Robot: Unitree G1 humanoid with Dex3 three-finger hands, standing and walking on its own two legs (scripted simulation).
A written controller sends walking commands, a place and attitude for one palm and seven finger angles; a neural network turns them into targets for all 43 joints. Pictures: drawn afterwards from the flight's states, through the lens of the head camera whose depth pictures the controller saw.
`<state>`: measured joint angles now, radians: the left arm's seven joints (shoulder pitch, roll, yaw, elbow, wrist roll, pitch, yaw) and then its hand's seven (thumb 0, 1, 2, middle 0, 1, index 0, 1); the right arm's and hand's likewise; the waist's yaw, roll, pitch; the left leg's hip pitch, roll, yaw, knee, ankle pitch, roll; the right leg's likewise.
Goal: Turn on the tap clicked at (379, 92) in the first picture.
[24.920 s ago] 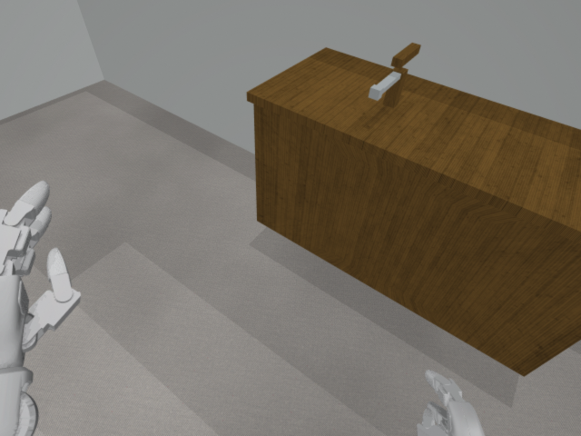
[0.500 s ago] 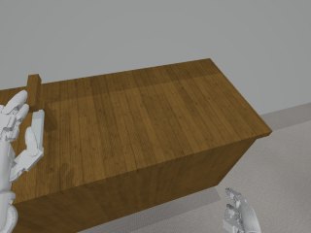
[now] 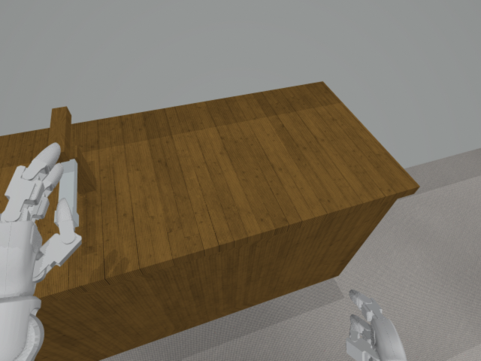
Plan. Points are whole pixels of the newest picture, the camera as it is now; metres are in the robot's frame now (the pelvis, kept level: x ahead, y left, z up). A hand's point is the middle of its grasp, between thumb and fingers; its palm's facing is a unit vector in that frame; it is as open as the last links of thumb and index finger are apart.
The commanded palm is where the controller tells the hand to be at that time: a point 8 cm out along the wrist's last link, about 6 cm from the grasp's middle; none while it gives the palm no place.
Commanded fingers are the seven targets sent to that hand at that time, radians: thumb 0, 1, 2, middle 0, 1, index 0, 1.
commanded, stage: come to a stop and stand still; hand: left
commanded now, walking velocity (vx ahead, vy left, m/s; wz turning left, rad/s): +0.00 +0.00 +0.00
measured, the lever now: (67, 218) +0.31 +0.33 +0.04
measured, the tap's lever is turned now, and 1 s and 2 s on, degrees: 0 0 0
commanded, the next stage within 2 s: look again from close up in 0.78 s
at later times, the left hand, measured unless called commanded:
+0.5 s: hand (47, 228) +0.23 +0.27 +0.15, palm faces +0.40 -0.84 -0.36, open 7.4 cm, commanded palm +0.17 +0.30 +0.18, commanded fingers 0.00 0.90 0.90 -0.20 -0.30 -0.20 -0.30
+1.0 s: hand (62, 220) +0.24 +0.25 +0.16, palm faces +0.39 -0.85 -0.36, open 7.4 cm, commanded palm +0.18 +0.28 +0.18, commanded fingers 0.00 0.90 0.90 -0.20 -0.30 -0.20 -0.30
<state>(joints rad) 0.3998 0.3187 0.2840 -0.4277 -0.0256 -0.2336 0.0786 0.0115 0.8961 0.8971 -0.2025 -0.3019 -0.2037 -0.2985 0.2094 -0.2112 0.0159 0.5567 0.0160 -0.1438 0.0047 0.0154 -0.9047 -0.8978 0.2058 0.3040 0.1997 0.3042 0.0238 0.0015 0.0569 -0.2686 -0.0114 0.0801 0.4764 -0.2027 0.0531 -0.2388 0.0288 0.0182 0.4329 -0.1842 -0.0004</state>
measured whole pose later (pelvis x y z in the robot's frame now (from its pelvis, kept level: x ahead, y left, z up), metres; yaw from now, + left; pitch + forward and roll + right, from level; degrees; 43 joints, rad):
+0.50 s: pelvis +0.02 +0.01 +0.00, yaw +1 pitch -1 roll -2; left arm 0.38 0.36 0.34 -0.39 -0.01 -0.23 0.10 0.01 0.89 0.90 -0.21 -0.30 -0.21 -0.30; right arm 0.21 -0.18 0.04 0.58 0.00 -0.14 -0.02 0.02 -0.90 -0.90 0.21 0.30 0.20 0.30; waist 0.03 -0.03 0.04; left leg -0.23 -0.03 0.07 0.45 -0.21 0.08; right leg -0.19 0.01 0.00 0.39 -0.19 0.02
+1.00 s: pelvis +0.03 +0.00 +0.00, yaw +2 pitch +0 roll -1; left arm 0.42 0.36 0.33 -0.47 -0.04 -0.21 0.10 0.01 0.89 0.90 -0.21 -0.30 -0.21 -0.30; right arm 0.20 -0.20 0.03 0.57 0.01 -0.11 -0.03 0.02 -0.90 -0.90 0.21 0.30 0.20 0.30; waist 0.03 -0.01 0.05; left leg -0.22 -0.02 0.05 0.43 -0.21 0.06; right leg -0.17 0.02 -0.01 0.36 -0.19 0.00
